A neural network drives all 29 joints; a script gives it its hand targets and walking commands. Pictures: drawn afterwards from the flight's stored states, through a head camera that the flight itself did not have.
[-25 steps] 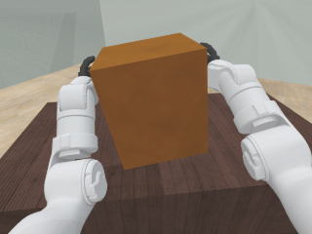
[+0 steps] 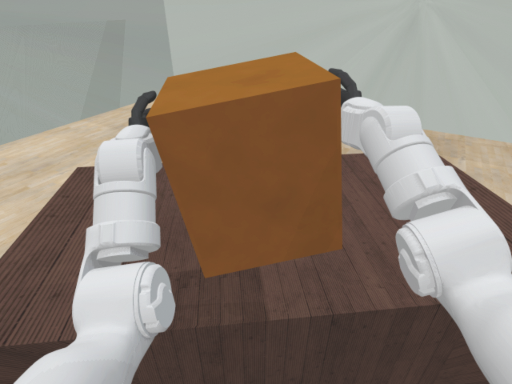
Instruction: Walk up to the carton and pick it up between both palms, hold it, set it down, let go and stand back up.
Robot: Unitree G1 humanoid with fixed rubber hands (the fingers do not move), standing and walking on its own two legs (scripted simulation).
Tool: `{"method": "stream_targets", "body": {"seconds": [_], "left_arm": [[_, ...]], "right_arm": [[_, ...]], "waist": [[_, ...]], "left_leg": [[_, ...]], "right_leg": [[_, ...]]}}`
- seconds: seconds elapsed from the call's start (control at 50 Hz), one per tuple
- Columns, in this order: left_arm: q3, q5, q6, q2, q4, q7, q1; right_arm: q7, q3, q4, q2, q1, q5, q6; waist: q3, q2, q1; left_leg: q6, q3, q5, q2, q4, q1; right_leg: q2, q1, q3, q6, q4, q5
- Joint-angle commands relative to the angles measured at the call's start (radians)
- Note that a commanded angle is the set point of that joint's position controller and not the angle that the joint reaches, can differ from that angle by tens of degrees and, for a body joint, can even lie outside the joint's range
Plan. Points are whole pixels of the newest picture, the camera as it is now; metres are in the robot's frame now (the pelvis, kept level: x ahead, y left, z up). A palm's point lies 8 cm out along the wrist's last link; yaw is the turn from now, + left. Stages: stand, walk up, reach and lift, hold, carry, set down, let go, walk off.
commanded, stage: hold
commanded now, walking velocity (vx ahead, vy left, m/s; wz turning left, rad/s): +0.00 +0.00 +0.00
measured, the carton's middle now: (252, 160) +0.37 +0.00 +0.26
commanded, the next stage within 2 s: set down in 1.94 s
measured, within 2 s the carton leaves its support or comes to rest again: neither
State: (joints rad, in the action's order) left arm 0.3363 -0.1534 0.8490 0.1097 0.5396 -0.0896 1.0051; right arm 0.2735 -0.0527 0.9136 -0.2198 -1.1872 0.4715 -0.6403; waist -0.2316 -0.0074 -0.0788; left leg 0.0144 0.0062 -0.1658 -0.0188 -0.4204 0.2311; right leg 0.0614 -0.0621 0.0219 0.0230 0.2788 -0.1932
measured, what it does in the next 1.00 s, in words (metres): stands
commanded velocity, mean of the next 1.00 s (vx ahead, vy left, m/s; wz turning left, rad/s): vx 0.00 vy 0.00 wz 0.00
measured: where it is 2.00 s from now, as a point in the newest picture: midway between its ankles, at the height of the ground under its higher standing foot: outside the picture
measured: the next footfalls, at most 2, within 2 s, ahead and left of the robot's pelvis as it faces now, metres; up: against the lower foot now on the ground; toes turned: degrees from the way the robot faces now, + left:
none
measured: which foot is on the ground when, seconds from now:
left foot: down 0.00-1.00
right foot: down 0.00-1.00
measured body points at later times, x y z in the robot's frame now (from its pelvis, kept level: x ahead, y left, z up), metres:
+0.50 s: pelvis +0.00 +0.00 +0.00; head -0.10 +0.02 +0.44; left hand +0.39 +0.16 +0.30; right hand +0.38 -0.15 +0.33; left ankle +0.04 +0.10 -0.75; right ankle -0.03 -0.10 -0.75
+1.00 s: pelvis +0.00 +0.00 +0.00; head -0.10 +0.03 +0.44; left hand +0.39 +0.16 +0.30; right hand +0.38 -0.14 +0.33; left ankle +0.04 +0.10 -0.75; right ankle -0.03 -0.10 -0.75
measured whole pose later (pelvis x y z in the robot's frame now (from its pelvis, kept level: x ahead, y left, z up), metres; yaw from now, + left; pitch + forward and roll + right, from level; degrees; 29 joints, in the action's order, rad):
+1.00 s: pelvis +0.00 +0.00 +0.00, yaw +0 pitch -1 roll -2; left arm 0.34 -0.16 0.84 0.11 0.55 -0.09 1.00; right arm 0.27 -0.06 0.94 -0.22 -1.20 0.47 -0.64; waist -0.23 0.00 -0.08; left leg 0.02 0.01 -0.16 -0.02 -0.42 0.23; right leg 0.06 -0.07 0.02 0.02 0.28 -0.19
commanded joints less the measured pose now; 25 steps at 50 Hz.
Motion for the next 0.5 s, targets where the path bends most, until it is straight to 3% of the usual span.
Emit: {"method": "stream_targets", "body": {"seconds": [0.0, 0.28, 0.36, 0.48], "left_arm": [[-0.340, 0.172, -0.068, -0.649, -0.160, 0.133, 0.837], [-0.344, 0.171, -0.069, -0.648, -0.171, 0.136, 0.835], [-0.315, 0.157, -0.068, -0.628, -0.129, 0.142, 0.819], [-0.337, 0.171, -0.075, -0.644, -0.153, 0.138, 0.856]], "right_arm": [[-0.119, -0.122, -0.327, 0.661, -0.806, 0.157, 0.025], [-0.115, -0.126, -0.351, 0.658, -0.808, 0.156, 0.026], [-0.114, -0.133, -0.352, 0.679, -0.820, 0.146, 0.028], [-0.115, -0.129, -0.358, 0.675, -0.841, 0.154, 0.031]], "waist": [[-0.308, 0.080, -0.008], [-0.305, 0.073, -0.009], [-0.285, 0.026, 0.006], [-0.311, 0.067, -0.002]], "left_leg": [[-0.063, -0.069, 0.235, 0.023, 0.018, -0.295], [-0.064, -0.069, 0.249, 0.023, 0.016, -0.309], [-0.044, -0.065, 0.218, 0.027, 0.024, -0.296], [-0.054, -0.067, 0.227, 0.028, 0.015, -0.298]], "right_leg": [[0.016, -0.101, -0.061, -0.075, -0.044, 0.230], [0.017, -0.103, -0.058, -0.077, -0.044, 0.247], [0.014, -0.103, -0.060, -0.085, -0.055, 0.235], [0.014, -0.112, -0.062, -0.080, -0.050, 0.235]]}}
